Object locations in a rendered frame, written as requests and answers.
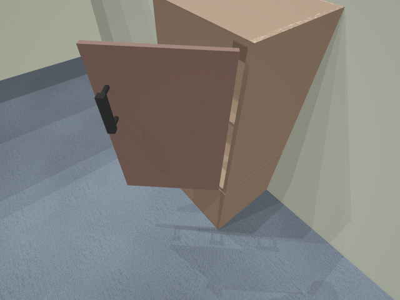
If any cupboard door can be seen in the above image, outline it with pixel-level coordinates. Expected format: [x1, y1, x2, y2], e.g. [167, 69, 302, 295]
[76, 40, 240, 191]

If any handle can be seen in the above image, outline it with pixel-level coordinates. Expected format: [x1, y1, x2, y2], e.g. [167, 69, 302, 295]
[95, 85, 119, 134]

